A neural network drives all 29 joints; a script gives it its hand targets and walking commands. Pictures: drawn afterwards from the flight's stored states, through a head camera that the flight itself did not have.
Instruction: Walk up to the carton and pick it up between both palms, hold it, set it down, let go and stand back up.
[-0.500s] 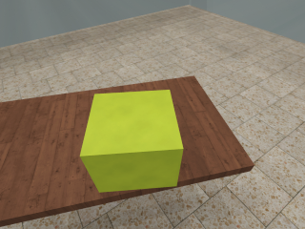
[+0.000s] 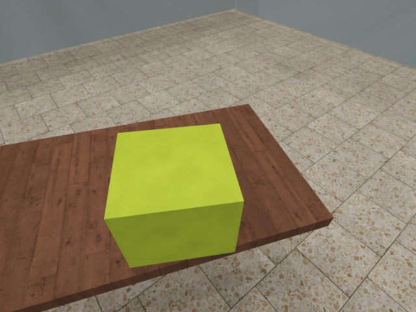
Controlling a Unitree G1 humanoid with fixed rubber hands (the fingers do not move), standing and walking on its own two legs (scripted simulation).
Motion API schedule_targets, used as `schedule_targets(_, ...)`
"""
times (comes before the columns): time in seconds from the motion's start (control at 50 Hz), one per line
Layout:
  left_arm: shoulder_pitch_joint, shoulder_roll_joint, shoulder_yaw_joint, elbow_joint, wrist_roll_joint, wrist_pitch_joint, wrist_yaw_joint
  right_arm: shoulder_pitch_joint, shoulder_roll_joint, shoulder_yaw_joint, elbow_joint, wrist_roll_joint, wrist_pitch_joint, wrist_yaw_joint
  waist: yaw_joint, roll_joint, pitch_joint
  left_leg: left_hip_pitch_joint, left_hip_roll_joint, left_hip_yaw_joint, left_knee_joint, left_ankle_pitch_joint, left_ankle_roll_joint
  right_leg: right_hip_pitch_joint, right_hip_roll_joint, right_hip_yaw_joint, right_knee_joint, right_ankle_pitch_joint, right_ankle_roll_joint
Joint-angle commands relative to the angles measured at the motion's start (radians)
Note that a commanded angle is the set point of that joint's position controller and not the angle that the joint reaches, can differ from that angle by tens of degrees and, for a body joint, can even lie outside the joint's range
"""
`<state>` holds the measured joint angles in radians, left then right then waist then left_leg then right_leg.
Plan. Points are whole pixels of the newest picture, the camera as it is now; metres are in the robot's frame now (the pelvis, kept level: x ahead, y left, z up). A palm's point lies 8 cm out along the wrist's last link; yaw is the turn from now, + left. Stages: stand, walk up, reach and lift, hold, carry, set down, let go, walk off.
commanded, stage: stand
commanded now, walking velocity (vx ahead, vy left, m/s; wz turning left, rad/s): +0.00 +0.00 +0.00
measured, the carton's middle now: (176, 192) +0.43 +0.10 -0.04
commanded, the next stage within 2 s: none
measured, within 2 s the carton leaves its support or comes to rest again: neither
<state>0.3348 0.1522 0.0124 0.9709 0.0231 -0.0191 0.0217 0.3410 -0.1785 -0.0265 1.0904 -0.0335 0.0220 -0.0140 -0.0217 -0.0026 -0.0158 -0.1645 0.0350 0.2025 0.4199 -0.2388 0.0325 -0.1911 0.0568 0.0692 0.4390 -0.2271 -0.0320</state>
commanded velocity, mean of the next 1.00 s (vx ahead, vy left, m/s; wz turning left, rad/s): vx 0.00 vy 0.00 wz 0.00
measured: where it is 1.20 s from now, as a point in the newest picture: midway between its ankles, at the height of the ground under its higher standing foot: outside the picture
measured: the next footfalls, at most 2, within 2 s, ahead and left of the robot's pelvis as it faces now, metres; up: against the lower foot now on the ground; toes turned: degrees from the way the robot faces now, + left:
none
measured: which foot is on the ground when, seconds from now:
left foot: down 0.00-1.00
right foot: down 0.00-1.00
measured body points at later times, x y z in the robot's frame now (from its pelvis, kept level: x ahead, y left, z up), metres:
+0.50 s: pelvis +0.00 +0.01 +0.00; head -0.01 +0.01 +0.45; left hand +0.00 +0.22 -0.16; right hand -0.05 -0.19 -0.17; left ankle +0.00 +0.09 -0.74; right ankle +0.00 -0.10 -0.74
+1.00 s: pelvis +0.00 +0.03 +0.00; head +0.00 +0.03 +0.45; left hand -0.01 +0.23 -0.17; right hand -0.06 -0.18 -0.17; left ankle +0.00 +0.09 -0.74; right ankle +0.00 -0.10 -0.74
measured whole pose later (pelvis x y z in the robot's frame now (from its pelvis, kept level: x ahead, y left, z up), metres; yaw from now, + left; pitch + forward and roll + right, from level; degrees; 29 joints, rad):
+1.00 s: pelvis +0.00 +0.03 +0.00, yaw -1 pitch -2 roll +0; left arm 0.31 0.10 -0.03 1.17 0.01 0.01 0.05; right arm 0.36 -0.13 0.00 1.17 -0.02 0.02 -0.04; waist -0.03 0.00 0.02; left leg -0.14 0.01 0.24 0.44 -0.27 0.07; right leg -0.18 0.03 0.11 0.47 -0.25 0.01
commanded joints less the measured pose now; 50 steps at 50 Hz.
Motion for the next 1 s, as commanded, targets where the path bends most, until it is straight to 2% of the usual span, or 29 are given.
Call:
schedule_targets(0.0,0.056,0.074,0.016,0.002,-0.006,-0.020,0.014,0.062,-0.107,-0.018,0.000,0.001,-0.016,-0.012,0.006,-0.020,0.096,0.064,0.122,-0.143,-0.124,-0.007,0.010,-0.158,-0.094,0.085,-0.083,0.103,-0.015)
schedule_targets(0.06,0.044,0.082,0.016,0.019,0.003,-0.013,0.016,0.041,-0.090,-0.012,0.020,-0.001,-0.012,-0.020,0.017,0.002,0.127,0.046,0.117,-0.136,-0.132,-0.017,0.014,-0.151,-0.103,0.099,-0.084,0.103,-0.025)
schedule_targets(0.1,0.020,0.086,0.016,0.040,-0.003,-0.012,0.021,0.058,-0.096,-0.015,0.026,0.003,-0.015,-0.014,-0.004,-0.006,0.083,0.066,0.109,-0.123,-0.119,0.020,0.011,-0.142,-0.104,0.094,-0.083,0.130,-0.026)
schedule_targets(0.14,0.045,0.074,0.012,0.055,-0.011,-0.017,0.022,0.067,-0.054,-0.001,0.048,0.001,-0.015,-0.018,0.001,0.024,0.082,0.100,0.119,-0.131,-0.114,0.058,0.014,-0.139,-0.101,0.084,-0.075,0.151,-0.017)
schedule_targets(0.16,0.050,0.072,0.008,0.081,-0.008,-0.016,0.025,0.082,-0.057,-0.004,0.053,0.004,-0.019,-0.019,-0.006,-0.030,0.087,0.119,0.116,-0.121,-0.105,0.092,0.008,-0.157,-0.101,0.089,-0.072,0.165,-0.020)
schedule_targets(0.18,0.046,0.066,0.008,0.076,-0.008,-0.015,0.024,0.085,-0.079,-0.011,0.061,0.004,-0.016,-0.020,-0.002,0.003,0.064,0.097,0.113,-0.126,-0.109,0.043,0.010,-0.131,-0.095,0.080,-0.076,0.148,-0.016)
schedule_targets(0.24,0.050,0.033,-0.006,0.100,-0.008,-0.010,0.024,0.080,-0.075,-0.010,0.070,0.005,-0.005,-0.021,-0.002,-0.028,0.113,0.083,0.109,-0.113,-0.109,0.003,0.009,-0.172,-0.091,0.086,-0.082,0.112,-0.015)
schedule_targets(0.28,0.046,0.050,-0.006,0.114,-0.009,-0.012,0.030,0.071,-0.063,-0.005,0.069,0.005,-0.010,-0.021,-0.001,-0.046,0.128,0.086,0.117,-0.115,-0.097,0.059,0.014,-0.158,-0.105,0.096,-0.075,0.174,-0.016)
schedule_targets(0.32,0.042,0.049,-0.006,0.116,-0.010,-0.009,0.029,0.084,-0.060,-0.004,0.086,0.004,-0.010,-0.023,-0.005,-0.010,0.101,0.100,0.110,-0.105,-0.094,0.069,0.008,-0.140,-0.106,0.093,-0.069,0.172,-0.020)
schedule_targets(0.34,0.046,0.045,-0.013,0.120,-0.012,-0.008,0.031,0.099,-0.061,-0.003,0.085,0.008,-0.012,-0.021,-0.007,-0.036,0.110,0.080,0.106,-0.111,-0.098,0.064,0.006,-0.137,-0.106,0.091,-0.063,0.179,-0.021)
schedule_targets(0.36,0.040,0.035,-0.014,0.122,-0.011,-0.007,0.031,0.095,-0.051,-0.001,0.093,0.008,-0.013,-0.023,-0.007,-0.006,0.107,0.092,0.115,-0.107,-0.098,0.089,0.008,-0.141,-0.103,0.089,-0.055,0.177,-0.017)
schedule_targets(0.38,0.072,0.035,-0.015,0.138,-0.014,-0.006,0.034,0.077,-0.029,0.005,0.089,0.007,-0.011,-0.024,0.009,-0.003,0.138,0.076,0.109,-0.105,-0.102,0.047,0.007,-0.151,-0.101,0.095,-0.072,0.151,-0.019)
schedule_targets(0.4,0.075,0.035,-0.019,0.146,-0.007,-0.004,0.035,0.083,-0.037,0.005,0.088,0.011,-0.007,-0.027,0.003,0.021,0.149,0.084,0.102,-0.100,-0.108,0.021,0.006,-0.170,-0.102,0.092,-0.073,0.144,-0.017)
schedule_targets(0.48,0.040,0.052,-0.013,0.145,-0.014,0.001,0.031,0.091,-0.063,-0.005,0.091,0.007,-0.004,-0.026,-0.009,-0.034,0.147,0.082,0.115,-0.113,-0.107,-0.011,0.015,-0.174,-0.091,0.094,-0.067,0.115,-0.008)
schedule_targets(0.56,0.061,0.026,-0.022,0.159,-0.014,0.002,0.033,0.098,-0.029,0.006,0.093,0.008,-0.002,-0.032,-0.004,0.030,0.145,0.061,0.120,-0.117,-0.113,-0.005,0.017,-0.154,-0.100,0.089,-0.068,0.106,-0.008)
schedule_targets(0.6,0.040,0.024,-0.023,0.158,-0.015,0.005,0.030,0.094,-0.061,0.000,0.094,0.011,-0.001,-0.032,-0.001,-0.028,0.143,0.049,0.121,-0.123,-0.124,-0.063,0.016,-0.159,-0.091,0.081,-0.056,0.095,-0.006)
schedule_targets(0.62,0.044,0.002,-0.032,0.161,-0.013,0.008,0.030,0.095,-0.061,0.000,0.090,0.008,-0.002,-0.030,0.000,0.007,0.154,0.042,0.125,-0.127,-0.128,-0.085,0.019,-0.167,-0.090,0.084,-0.055,0.070,-0.004)
schedule_targets(0.64,0.033,0.023,-0.026,0.161,-0.009,0.011,0.032,0.085,-0.042,0.004,0.087,0.009,-0.001,-0.029,-0.001,-0.025,0.191,0.012,0.121,-0.129,-0.133,-0.074,0.016,-0.171,-0.092,0.075,-0.059,0.082,-0.003)
schedule_targets(0.68,0.056,0.013,-0.028,0.171,-0.013,0.012,0.033,0.100,-0.062,0.007,0.088,0.009,-0.005,-0.029,0.005,-0.007,0.138,0.052,0.122,-0.127,-0.134,-0.041,0.013,-0.151,-0.097,0.080,-0.049,0.098,-0.001)
schedule_targets(0.7,0.041,0.011,-0.030,0.164,-0.010,0.015,0.032,0.117,-0.072,0.000,0.093,0.009,-0.007,-0.032,-0.008,0.028,0.135,0.044,0.137,-0.133,-0.144,-0.098,0.020,-0.157,-0.086,0.056,-0.043,0.081,0.003)
schedule_targets(0.72,0.035,0.012,-0.031,0.168,-0.012,0.016,0.030,0.123,-0.065,0.004,0.092,0.012,-0.005,-0.029,-0.012,-0.008,0.127,0.016,0.139,-0.154,-0.165,-0.143,0.025,-0.132,-0.081,0.051,-0.032,0.078,0.007)
schedule_targets(0.74,0.034,0.038,-0.022,0.168,-0.008,0.013,0.027,0.107,-0.032,0.012,0.091,0.009,-0.006,-0.034,0.004,-0.032,0.137,0.015,0.157,-0.167,-0.167,-0.150,0.039,-0.144,-0.077,0.046,-0.036,0.058,0.005)
schedule_targets(0.8,0.033,0.006,-0.033,0.172,-0.009,0.011,0.033,0.088,-0.027,0.012,0.079,0.009,-0.007,-0.033,-0.001,0.008,0.159,0.042,0.133,-0.135,-0.132,-0.067,0.028,-0.171,-0.094,0.070,-0.049,0.093,0.002)
schedule_targets(0.82,0.032,0.014,-0.029,0.172,-0.014,0.008,0.033,0.104,-0.024,0.018,0.083,0.016,-0.009,-0.031,-0.007,-0.006,0.122,0.050,0.131,-0.131,-0.127,-0.013,0.025,-0.141,-0.099,0.082,-0.046,0.111,-0.004)
schedule_targets(0.84,0.047,0.027,-0.029,0.176,-0.013,0.012,0.033,0.117,-0.063,0.008,0.084,0.011,-0.009,-0.035,-0.002,-0.026,0.130,0.062,0.130,-0.130,-0.136,-0.038,0.021,-0.163,-0.091,0.066,-0.035,0.106,0.002)
schedule_targets(0.88,0.051,0.016,-0.026,0.174,-0.013,0.013,0.035,0.114,-0.065,0.007,0.085,0.009,-0.010,-0.035,0.002,0.005,0.092,0.056,0.143,-0.142,-0.146,-0.073,0.033,-0.112,-0.092,0.054,-0.035,0.110,0.008)
schedule_targets(0.94,0.042,-0.004,-0.035,0.188,-0.013,0.020,0.032,0.108,-0.051,0.012,0.070,0.011,-0.011,-0.031,-0.006,-0.031,0.158,0.041,0.151,-0.139,-0.136,-0.060,0.029,-0.156,-0.089,0.056,-0.045,0.097,0.007)
schedule_targets(0.96,0.037,-0.024,-0.042,0.187,-0.012,0.022,0.033,0.107,-0.061,0.008,0.070,0.011,-0.008,-0.033,-0.003,0.004,0.175,0.000,0.147,-0.154,-0.167,-0.102,0.029,-0.142,-0.091,0.064,-0.035,0.092,0.004)
schedule_targets(0.98,0.029,0.001,-0.036,0.180,-0.011,0.020,0.032,0.111,-0.055,0.010,0.075,0.017,-0.007,-0.034,-0.004,-0.001,0.124,0.042,0.139,-0.135,-0.158,-0.087,0.026,-0.129,-0.089,0.056,-0.036,0.102,0.010)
